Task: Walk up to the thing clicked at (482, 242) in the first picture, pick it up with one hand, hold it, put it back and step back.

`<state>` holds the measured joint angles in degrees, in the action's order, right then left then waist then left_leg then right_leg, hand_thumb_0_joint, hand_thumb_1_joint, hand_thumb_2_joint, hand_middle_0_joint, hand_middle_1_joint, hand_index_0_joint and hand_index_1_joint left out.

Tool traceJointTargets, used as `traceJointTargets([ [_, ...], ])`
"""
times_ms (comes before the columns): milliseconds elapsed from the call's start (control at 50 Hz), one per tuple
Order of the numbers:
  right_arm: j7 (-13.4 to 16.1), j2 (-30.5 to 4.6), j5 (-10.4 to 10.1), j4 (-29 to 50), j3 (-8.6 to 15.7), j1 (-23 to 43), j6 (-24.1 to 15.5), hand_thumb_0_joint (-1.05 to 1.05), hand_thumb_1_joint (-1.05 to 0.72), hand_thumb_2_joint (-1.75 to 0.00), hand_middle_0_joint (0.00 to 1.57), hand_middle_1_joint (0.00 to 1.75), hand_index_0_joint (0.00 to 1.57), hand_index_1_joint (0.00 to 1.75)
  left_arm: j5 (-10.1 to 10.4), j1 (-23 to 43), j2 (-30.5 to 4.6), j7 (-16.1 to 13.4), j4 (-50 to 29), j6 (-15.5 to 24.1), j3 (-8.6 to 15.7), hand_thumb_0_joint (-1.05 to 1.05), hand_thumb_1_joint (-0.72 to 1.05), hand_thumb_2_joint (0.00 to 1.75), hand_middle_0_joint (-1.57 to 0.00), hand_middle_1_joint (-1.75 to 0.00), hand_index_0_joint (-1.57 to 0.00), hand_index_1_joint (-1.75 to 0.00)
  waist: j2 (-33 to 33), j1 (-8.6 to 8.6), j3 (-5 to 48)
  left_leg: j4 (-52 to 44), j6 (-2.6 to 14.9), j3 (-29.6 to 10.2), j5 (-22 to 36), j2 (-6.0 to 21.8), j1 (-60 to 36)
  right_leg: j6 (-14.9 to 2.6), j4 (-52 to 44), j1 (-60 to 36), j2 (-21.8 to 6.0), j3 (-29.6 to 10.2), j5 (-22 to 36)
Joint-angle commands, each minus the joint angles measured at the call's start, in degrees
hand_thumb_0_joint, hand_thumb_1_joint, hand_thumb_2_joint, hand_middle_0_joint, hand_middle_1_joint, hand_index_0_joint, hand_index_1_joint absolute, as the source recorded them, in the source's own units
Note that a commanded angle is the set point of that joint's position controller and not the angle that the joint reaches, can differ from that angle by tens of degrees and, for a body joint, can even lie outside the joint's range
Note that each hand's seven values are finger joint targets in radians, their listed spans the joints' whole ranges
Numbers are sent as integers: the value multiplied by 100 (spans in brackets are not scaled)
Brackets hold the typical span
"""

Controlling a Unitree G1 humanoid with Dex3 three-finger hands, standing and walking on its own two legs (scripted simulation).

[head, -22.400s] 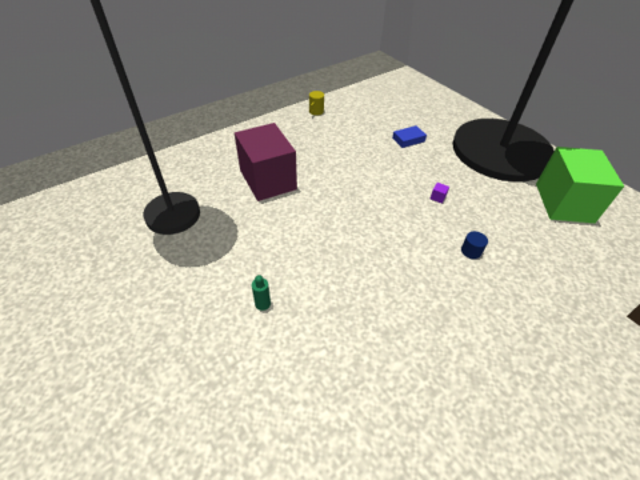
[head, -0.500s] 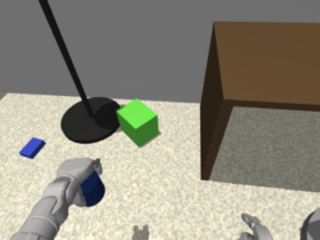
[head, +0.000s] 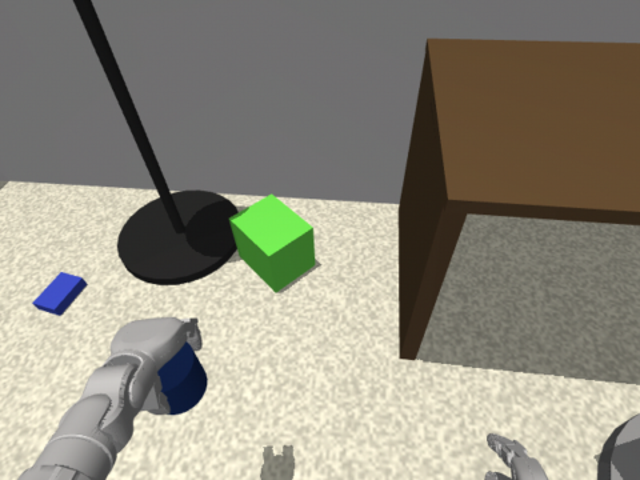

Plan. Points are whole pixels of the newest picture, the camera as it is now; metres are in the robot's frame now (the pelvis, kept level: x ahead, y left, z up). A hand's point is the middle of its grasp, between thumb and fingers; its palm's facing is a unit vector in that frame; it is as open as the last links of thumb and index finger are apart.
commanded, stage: crouch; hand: left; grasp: from above
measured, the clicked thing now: (171, 375) +0.30 +0.23 -0.09
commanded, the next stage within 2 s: lower in 1.92 s
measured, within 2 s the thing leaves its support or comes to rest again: neither
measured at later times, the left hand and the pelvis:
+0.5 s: hand (178, 388) +0.32 +0.26 -0.20, palm faces -0.45 +0.04 -0.89, open 10.8 cm; pelvis -0.02 +0.01 -0.09, yaw +1 degrees
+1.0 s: hand (199, 407) +0.37 +0.29 -0.44, palm faces -0.49 -0.01 -0.87, open 10.9 cm; pelvis -0.06 +0.02 -0.29, yaw -1 degrees
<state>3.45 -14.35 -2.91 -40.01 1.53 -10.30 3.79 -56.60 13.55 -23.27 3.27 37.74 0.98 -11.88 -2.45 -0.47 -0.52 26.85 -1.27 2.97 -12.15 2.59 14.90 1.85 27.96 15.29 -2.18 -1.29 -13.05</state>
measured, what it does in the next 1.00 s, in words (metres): lowers itself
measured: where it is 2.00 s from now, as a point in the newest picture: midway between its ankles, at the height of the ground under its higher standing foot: outside the picture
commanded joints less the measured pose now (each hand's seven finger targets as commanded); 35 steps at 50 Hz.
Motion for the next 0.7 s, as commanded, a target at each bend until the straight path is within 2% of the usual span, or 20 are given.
traceJointTargets([
  [0, 58, -689, 17, 745, 241, 502, -216, 0, -89, -90, 20, 30, 20, 30, -77, 1975, -1225, -494, -943, 133, 744, 0, 51, 94, -74, -111, -84, -101, 273, 49, 1366, -207, 180, 22, 767, -319, -667, -163, -449, -34, 320, 171, 578],
  [40, 40, -718, 37, 677, 285, 407, -192, 0, -89, -90, 20, 30, 20, 30, -160, 1945, -1183, -632, -805, 212, 716, 0, 48, 93, -72, -111, -82, -101, 238, 114, 1339, -139, 166, 19, 762, -317, -590, -174, -379, 80, 315, 168, 600],
  [80, 13, -722, 57, 624, 313, 368, -167, 0, -89, -90, 20, 30, 20, 30, -259, 1801, -1129, -842, -413, 262, 737, 0, 48, 94, -72, -111, -81, -101, 322, 97, 1243, -49, 140, -12, 751, -317, -434, -187, -276, 213, 314, 198, 559],
  [140, -32, -737, 104, 505, 360, 234, -140, 0, -89, -90, 20, 30, 20, 30, -428, 2131, -1163, -1205, -79, 355, 746, 0, 45, 95, -70, -111, -79, -102, 343, 201, 1384, 286, 149, -8, 703, -341, -109, -158, -48, 472, 272, 181, 600],
  [160, -51, -769, 116, 494, 388, 187, -128, 0, -89, -90, 20, 30, 20, 30, -449, 2097, -1250, -1327, 95, 358, 841, 0, 46, 95, -70, -111, -79, -102, 317, 205, 1447, 392, 143, -8, 662, -336, -42, -155, 26, 555, 267, 181, 575],
  [180, -78, -777, 137, 443, 392, 128, -126, 0, -89, -90, 20, 30, 20, 30, -490, 2327, -1168, -1442, 183, 377, 752, 0, 45, 96, -70, -111, -79, -102, 298, 287, 1517, 538, 135, -23, 646, -321, 87, -154, 163, 743, 274, 177, 575],
  [240, -154, -836, 208, 279, 478, -98, -139, 0, -89, -90, 20, 30, 20, 30, -675, 2762, -1114, -1816, 589, 409, 720, 0, 47, 98, -73, -110, -81, -102, 179, 401, 1833, 1104, 86, -77, 600, -273, 451, -174, 677, 1316, 280, 203, 547],
  [260, -180, -860, 238, 218, 511, -166, -156, 0, -90, -90, 20, 30, 20, 30, -737, 2869, -1110, -1940, 742, 426, 736, 0, 47, 99, -73, -111, -81, -103, 124, 439, 1937, 1381, 68, -82, 541, -263, 701, -180, 921, 1599, 276, 206, 494],
  [280, -204, -871, 262, 188, 536, -237, -173, 0, -89, -90, 20, 30, 20, 30, -846, 2938, -1221, -2054, 823, 446, 810, 0, 46, 100, -73, -109, -80, -102, -8, 406, 2115, 1641, 53, -93, 532, -255, 914, -204, 1171, 1800, 282, 202, 473],
  [340, -268, -886, 347, 131, 561, -463, -218, 0, -90, -90, 20, 30, 20, 30, -1022, 3252, -1182, -2318, 1291, 497, 840, 0, 42, 96, -70, -107, -78, -99, 2, 542, 2503, 2487, 71, -126, 371, -235, 1801, -229, 1957, 2533, 277, 187, 384],
  [400, -294, -956, 409, 144, 580, -584, -271, 0, -89, -90, 20, 30, 20, 30, -1150, 3433, -1422, -2557, 1743, 505, 1033, 0, 39, 89, -66, -105, -75, -96, -127, 543, 2868, 3241, 114, -153, 222, -233, 2595, -254, 2677, 3297, 292, 223, 199],
  [420, -294, -976, 417, 162, 575, -633, -289, 0, -89, -90, 20, 30, 20, 30, -1182, 3472, -1475, -2612, 1961, 492, 1050, 0, 38, 88, -64, -106, -74, -96, -140, 604, 2990, 3441, 121, -173, 120, -240, 2828, -256, 2885, 3485, 281, 247, 90],
  [460, -269, -992, 449, 140, 591, -697, -341, 0, -89, -90, 20, 30, 20, 30, -1161, 3927, -1590, -2710, 1966, 502, 1116, 0, 35, 86, -61, -105, -71, -95, -352, 620, 3238, 3807, 123, -220, -61, -233, 3256, -287, 3304, 3989, 314, 280, -85],
  [500, -245, -1016, 461, 155, 602, -755, -390, 0, -89, -90, 20, 30, 20, 30, -1145, 3804, -1710, -2759, 2336, 455, 1210, 0, 35, 86, -61, -107, -71, -96, -416, 589, 3369, 4118, 128, -256, -362, -223, 3667, -324, 3692, 4478, 318, 342, -404],
  [520, -240, -1030, 491, 137, 604, -778, -424, 0, -89, -89, 20, 30, 20, 30, -1110, 4046, -1684, -2760, 2241, 458, 1185, 0, 35, 86, -59, -108, -70, -97, -509, 680, 3537, 4327, 135, -317, -404, -190, 3823, -336, 3927, 4796, 330, 355, -453],
  [540, -223, -1053, 509, 110, 616, -837, -446, 0, -89, -89, 20, 30, 20, 30, -1089, 4465, -1896, -2775, 1934, 474, 1282, 0, 35, 85, -59, -108, -70, -97, -687, 642, 3963, 4516, 127, -376, -324, -155, 3808, -358, 4184, 4977, 338, 373, -419],
  [560, -208, -1064, 507, 121, 617, -816, -454, 0, -89, -90, 20, 30, 20, 30, -1125, 4376, -2082, -2780, 2095, 436, 1380, 0, 38, 88, -61, -110, -72, -99, -755, 632, 4134, 4714, 136, -384, -351, -157, 3905, -369, 4394, 5125, 330, 385, -446],
  [600, -220, -1056, 552, 76, 590, -885, -489, 0, -89, -90, 20, 30, 20, 30, -1085, 4314, -1776, -2715, 2366, 392, 1229, 0, 37, 94, -63, -111, -72, -101, -593, 802, 4079, 5021, 155, -462, -402, -135, 4412, -361, 4734, 5481, 307, 427, -488],
  [640, -223, -1093, 579, 77, 618, -950, -511, 0, -90, -90, 20, 30, 20, 30, -1114, 4458, -2264, -2680, 2307, 378, 1537, 0, 36, 94, -62, -113, -72, -103, -639, 694, 4449, 5248, 144, -518, -509, -132, 4612, -368, 5047, 5692, 290, 454, -592],
  [680, -264, -1116, 605, 79, 610, -962, -525, 0, -89, -90, 20, 30, 20, 30, -1088, 4562, -2352, -2564, 2246, 393, 1588, 0, 37, 96, -62, -114, -72, -104, -897, 729, 4499, 5428, 95, -635, -626, -109, 4752, -376, 5352, 6188, 256, 487, -790],
])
